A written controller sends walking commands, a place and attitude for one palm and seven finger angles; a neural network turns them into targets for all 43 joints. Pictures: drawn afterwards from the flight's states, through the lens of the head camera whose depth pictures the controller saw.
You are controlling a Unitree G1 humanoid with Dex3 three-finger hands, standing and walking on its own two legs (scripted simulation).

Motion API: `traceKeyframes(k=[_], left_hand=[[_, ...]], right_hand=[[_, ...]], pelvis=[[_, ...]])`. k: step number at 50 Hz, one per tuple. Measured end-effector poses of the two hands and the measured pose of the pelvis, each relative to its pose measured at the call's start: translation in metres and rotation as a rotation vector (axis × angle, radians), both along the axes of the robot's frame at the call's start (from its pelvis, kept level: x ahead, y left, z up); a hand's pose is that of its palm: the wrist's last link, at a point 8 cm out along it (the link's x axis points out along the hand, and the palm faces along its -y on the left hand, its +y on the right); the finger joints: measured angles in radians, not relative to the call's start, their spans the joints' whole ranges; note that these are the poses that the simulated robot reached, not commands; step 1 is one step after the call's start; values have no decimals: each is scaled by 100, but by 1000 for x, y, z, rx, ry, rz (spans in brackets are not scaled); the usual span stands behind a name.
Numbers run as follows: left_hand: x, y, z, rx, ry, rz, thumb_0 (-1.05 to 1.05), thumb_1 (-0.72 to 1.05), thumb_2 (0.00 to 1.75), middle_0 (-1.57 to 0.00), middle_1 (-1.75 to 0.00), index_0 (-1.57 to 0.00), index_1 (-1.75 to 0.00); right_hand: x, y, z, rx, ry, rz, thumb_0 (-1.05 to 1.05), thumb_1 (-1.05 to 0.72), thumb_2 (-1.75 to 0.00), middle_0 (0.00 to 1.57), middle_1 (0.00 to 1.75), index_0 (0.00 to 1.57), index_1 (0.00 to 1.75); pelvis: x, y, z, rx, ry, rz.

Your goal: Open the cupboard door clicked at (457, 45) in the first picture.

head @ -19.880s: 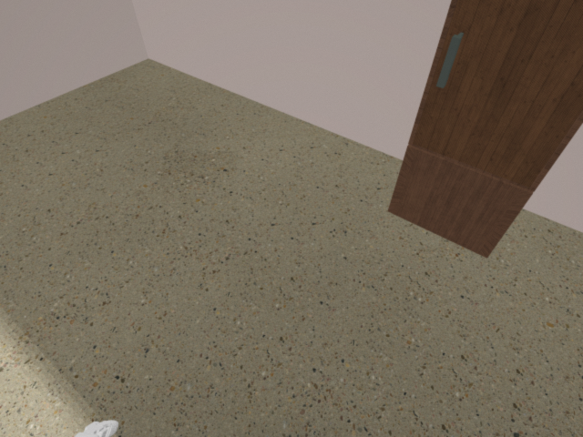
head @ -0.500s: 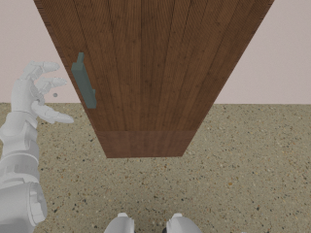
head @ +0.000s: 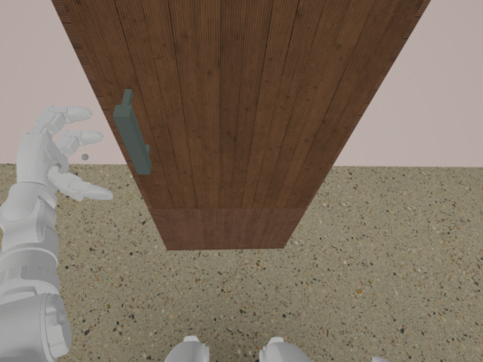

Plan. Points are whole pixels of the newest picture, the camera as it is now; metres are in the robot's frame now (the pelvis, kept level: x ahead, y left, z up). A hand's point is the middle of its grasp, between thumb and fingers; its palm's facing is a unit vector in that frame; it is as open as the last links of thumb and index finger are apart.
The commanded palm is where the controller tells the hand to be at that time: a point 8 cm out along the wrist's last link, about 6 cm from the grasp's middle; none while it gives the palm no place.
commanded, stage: move the hooked fingers beside the handle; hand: left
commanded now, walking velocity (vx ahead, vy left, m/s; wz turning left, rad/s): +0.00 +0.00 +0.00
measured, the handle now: (136, 134) +0.48 +0.18 +0.06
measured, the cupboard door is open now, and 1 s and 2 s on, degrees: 0 0 0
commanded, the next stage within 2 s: slide the fingers in behind the handle in 0.16 s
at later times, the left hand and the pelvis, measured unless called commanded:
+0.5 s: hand (92, 158) +0.42 +0.24 +0.07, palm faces +0.00 -1.00 +0.01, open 14.0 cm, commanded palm +0.40 +0.28 +0.06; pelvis +0.00 +0.01 +0.00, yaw +0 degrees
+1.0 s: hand (118, 158) +0.42 +0.20 +0.07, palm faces +0.02 -1.00 +0.00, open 14.0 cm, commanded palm +0.40 +0.24 +0.06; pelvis +0.00 +0.00 +0.00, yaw +0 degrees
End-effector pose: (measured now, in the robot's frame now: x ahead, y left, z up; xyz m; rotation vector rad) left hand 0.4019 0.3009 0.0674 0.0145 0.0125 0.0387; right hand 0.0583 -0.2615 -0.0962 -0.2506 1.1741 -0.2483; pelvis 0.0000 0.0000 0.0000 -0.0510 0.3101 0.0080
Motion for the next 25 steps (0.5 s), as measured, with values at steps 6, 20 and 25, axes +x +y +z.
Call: traceKeyframes(k=[6,20,25], left_hand=[[0,-2,-1,-13,-2,-16,-1,-50,30,-30,-120,-30,-120],[2,-1,0,-10,-8,-25,-1,-50,30,-30,-120,-29,-120],[1,-11,-2,-21,-5,-37,-1,-50,30,-30,-120,-29,-120]], right_hand=[[3,-1,-1,-8,5,15,1,-91,-89,21,30,20,30],[-3,2,1,-8,7,1,1,-91,-89,21,30,20,30],[-4,5,0,0,14,3,1,-91,-89,21,30,20,30]], pelvis=[[-1,1,-1,-2,1,7],[-1,4,-1,-5,1,3],[-1,5,0,-5,-1,6]])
